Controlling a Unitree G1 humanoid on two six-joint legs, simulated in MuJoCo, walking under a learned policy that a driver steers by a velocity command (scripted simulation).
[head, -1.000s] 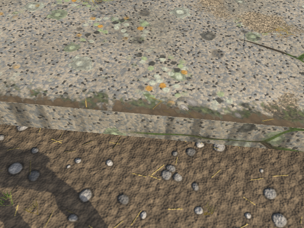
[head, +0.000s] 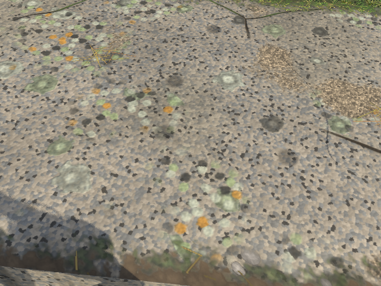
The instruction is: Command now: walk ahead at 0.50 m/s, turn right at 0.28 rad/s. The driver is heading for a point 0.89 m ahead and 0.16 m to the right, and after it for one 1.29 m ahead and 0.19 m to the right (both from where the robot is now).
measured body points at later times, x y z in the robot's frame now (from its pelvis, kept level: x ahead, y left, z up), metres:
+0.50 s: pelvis +0.21 -0.05 -0.01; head +0.23 -0.07 +0.43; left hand +0.31 +0.20 -0.15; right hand +0.29 -0.32 -0.14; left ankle +0.23 +0.09 -0.55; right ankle +0.20 -0.09 -0.75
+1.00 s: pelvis +0.51 -0.08 +0.11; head +0.53 -0.10 +0.56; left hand +0.68 +0.13 -0.01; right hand +0.45 -0.31 -0.04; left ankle +0.55 -0.03 -0.56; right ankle +0.44 -0.25 -0.36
